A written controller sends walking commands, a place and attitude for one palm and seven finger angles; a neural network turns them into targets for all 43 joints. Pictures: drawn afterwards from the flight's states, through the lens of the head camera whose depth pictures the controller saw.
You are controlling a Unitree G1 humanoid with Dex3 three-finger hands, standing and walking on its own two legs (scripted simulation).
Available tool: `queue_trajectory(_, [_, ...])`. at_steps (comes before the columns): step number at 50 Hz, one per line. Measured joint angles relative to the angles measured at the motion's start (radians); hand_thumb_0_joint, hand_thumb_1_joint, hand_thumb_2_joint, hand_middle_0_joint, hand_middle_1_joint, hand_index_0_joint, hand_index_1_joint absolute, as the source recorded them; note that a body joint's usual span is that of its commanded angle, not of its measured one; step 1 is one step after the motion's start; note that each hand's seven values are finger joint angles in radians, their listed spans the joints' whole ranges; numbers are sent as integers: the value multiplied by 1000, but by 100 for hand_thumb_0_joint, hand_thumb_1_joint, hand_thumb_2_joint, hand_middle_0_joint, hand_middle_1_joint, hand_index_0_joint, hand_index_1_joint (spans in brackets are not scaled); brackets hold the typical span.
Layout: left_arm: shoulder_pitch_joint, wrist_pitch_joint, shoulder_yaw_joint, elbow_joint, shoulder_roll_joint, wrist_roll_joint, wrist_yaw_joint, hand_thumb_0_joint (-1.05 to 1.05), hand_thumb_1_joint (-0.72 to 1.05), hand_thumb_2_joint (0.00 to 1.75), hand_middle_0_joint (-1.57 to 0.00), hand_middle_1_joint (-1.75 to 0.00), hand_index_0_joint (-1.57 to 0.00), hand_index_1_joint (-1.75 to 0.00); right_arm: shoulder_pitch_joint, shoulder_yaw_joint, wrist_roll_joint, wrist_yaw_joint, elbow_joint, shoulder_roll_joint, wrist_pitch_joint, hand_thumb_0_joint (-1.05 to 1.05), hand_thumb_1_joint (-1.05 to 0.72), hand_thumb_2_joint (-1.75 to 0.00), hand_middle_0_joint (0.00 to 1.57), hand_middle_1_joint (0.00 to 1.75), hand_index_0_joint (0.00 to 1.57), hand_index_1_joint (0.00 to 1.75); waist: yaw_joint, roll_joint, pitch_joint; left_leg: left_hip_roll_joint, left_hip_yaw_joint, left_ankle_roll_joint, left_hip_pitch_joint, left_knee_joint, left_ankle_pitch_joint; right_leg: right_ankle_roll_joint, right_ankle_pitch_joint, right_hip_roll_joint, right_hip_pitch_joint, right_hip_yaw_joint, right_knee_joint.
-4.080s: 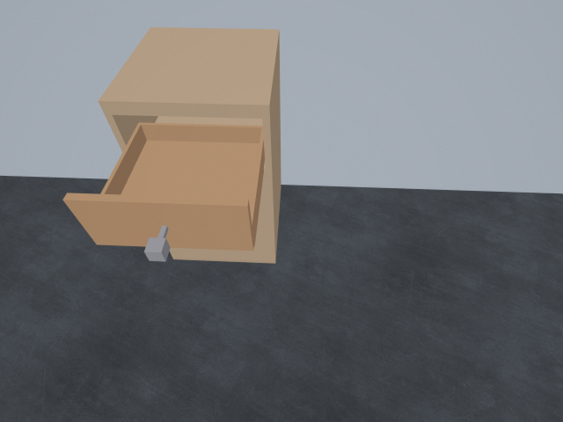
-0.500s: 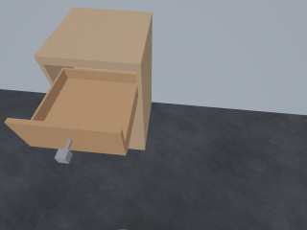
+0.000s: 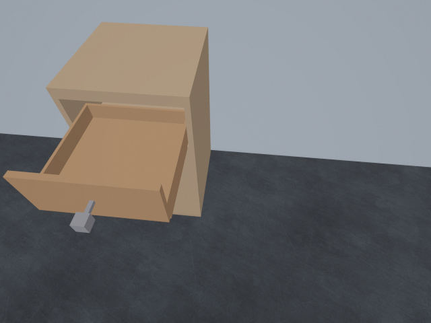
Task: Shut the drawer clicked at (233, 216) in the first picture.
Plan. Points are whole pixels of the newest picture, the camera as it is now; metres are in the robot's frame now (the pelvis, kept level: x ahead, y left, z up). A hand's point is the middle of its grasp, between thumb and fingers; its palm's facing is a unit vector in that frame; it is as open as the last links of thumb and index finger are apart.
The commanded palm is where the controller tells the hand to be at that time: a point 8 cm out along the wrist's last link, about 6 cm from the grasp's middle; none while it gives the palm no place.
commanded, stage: come to a stop and stand still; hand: left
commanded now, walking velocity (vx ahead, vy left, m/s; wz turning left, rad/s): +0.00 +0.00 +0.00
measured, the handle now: (86, 215) +0.36 +0.36 -0.13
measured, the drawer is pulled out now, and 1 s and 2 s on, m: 0.30 0.30 0.30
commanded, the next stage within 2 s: look again from close up in 0.30 s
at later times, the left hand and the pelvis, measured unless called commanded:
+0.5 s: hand out of the picture +0.00 +0.16 -0.17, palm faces -0.01 -0.98 -0.20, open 7.4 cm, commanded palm none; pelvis +0.00 +0.00 +0.00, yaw -1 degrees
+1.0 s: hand out of the picture -0.06 +0.21 -0.18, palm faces +0.03 -0.98 -0.20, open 7.4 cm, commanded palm none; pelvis -0.04 +0.04 +0.00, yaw +0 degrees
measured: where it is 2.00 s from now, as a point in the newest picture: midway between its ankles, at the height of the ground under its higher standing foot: outside the picture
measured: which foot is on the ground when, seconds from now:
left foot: down 0.00-1.00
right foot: down 0.00-1.00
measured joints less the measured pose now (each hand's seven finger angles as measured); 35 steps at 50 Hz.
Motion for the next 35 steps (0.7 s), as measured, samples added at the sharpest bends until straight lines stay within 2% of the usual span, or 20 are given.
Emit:
queue_trajectory(9, [9, -13, -11, 45, -5, -5, -5, 1, 92, 90, -20, -30, -20, -30, 49, 19, -2, 3, 59, 25, -3, 0, -91, -89, 20, 29, 19, 30, -14, -1, -15, 13, -6, -13, 37, -66, 38, -12, 42, 18, 43, -6, -78])
queue_trajectory(20, [48, -18, -14, 75, -26, -10, -2, 1, 91, 90, -20, -30, -20, -30, 114, 25, -3, -2, 105, 52, -4, 0, -91, -89, 20, 29, 19, 30, -19, 0, 1, 17, -13, -18, 46, -83, 43, -18, 53, 24, 60, -12, -110])
queue_trajectory(22, [66, -42, -23, 68, -41, -2, 16, 1, 91, 90, -20, -30, -20, -30, 113, 27, 3, 4, 90, 43, -4, 0, -91, -89, 20, 29, 19, 30, -10, 12, 0, 25, -9, 1, -7, 19, 6, -10, 59, 32, 41, -4, -105])
queue_trajectory(24, [97, -57, -28, 45, -53, 5, 26, 1, 91, 90, -20, -30, -20, -30, 107, 26, 3, 6, 49, 38, -10, 0, -91, -89, 20, 29, 19, 30, -16, 8, 1, 3, -9, 33, -40, 84, -55, -6, 57, 27, 11, 10, -66])
queue_trajectory(26, [123, -58, -33, 27, -56, 1, 26, 1, 91, 90, -20, -30, -20, -30, 108, 25, 4, 5, 15, 36, -29, 0, -91, -89, 20, 29, 19, 30, -26, 2, -6, -18, 1, 55, -30, 57, 19, -3, 48, 22, -15, 11, 5])
queue_trajectory(28, [135, -44, -34, 16, -52, -1, 24, 1, 91, 90, -20, -30, -20, -30, 117, 25, 2, 1, -6, 37, -43, 0, -91, -89, 20, 29, 19, 30, -29, -3, -25, -22, 0, 56, -17, 55, -3, 3, 28, 17, -32, 3, 68])
queue_trajectory(32, [123, -30, -32, -4, -40, 5, 25, 1, 91, 90, -20, -30, -20, -30, 108, 27, -1, -7, -16, 37, -39, 0, -92, -89, 20, 29, 19, 30, -1, -19, -57, -39, 4, 55, -50, 111, -56, 14, -33, 0, -27, 8, 55])
queue_trajectory(35, [121, -28, -34, -14, -32, 5, 20, 1, 92, 90, -20, -30, -20, -30, 87, 28, -2, -3, -20, 31, -33, 0, -92, -89, 20, 29, 19, 30, 3, -11, -64, -40, 2, 64, -57, 114, -44, 24, -6, -2, -36, 6, 61])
